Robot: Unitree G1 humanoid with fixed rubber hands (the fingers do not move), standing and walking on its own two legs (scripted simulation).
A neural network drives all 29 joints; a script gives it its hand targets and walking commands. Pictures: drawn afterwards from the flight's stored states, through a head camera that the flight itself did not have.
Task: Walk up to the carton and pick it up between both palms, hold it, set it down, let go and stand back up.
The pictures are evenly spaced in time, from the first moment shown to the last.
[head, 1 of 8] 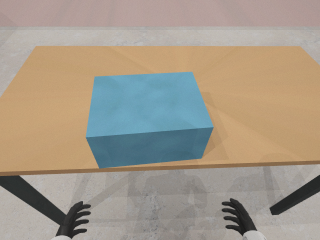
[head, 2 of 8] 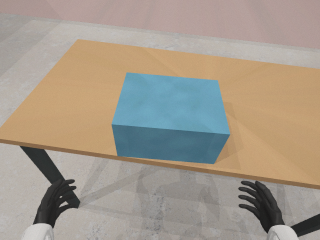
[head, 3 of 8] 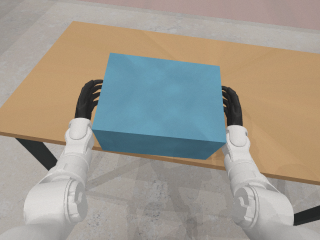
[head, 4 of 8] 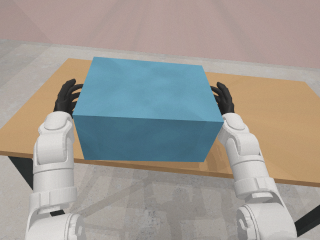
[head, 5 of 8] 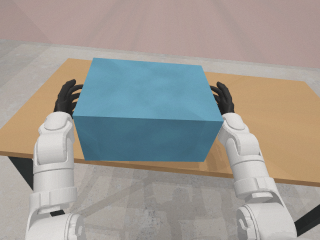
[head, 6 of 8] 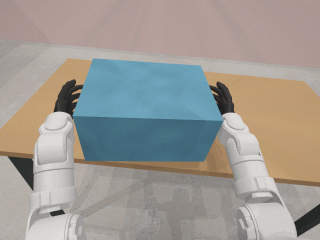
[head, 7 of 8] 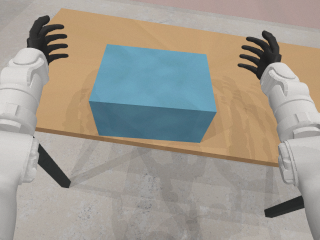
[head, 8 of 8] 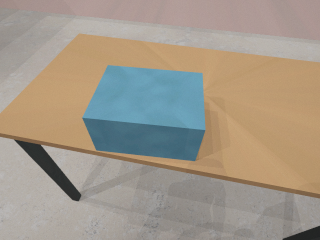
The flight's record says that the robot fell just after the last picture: no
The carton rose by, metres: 0.13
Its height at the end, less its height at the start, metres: +0.00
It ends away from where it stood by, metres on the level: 0.02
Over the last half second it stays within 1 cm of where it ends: yes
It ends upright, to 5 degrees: yes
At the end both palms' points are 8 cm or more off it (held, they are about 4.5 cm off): yes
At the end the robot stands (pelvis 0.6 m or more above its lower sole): yes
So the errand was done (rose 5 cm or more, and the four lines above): yes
